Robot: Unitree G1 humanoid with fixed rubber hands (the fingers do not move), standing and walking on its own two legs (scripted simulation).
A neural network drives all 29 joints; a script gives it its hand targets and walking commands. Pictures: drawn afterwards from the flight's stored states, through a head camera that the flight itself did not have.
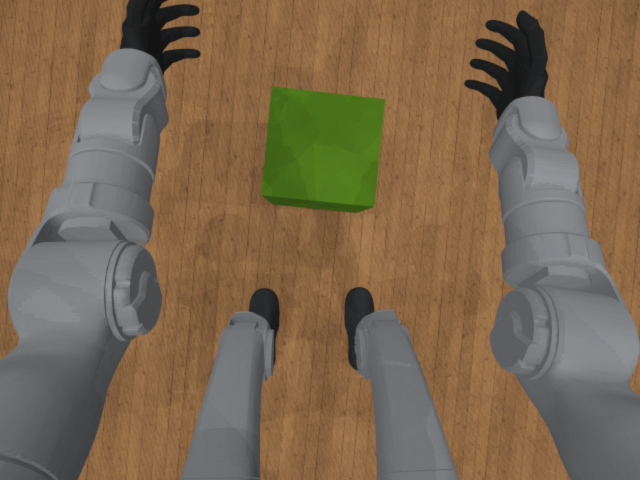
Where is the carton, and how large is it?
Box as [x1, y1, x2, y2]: [261, 86, 384, 212]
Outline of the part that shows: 272,86 261,195 273,204 357,212 373,206 384,99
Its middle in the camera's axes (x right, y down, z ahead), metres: +0.00 -0.17 +0.84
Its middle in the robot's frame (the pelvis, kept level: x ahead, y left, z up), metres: +0.52 -0.02 -0.53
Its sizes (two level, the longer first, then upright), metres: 0.210 0.200 0.250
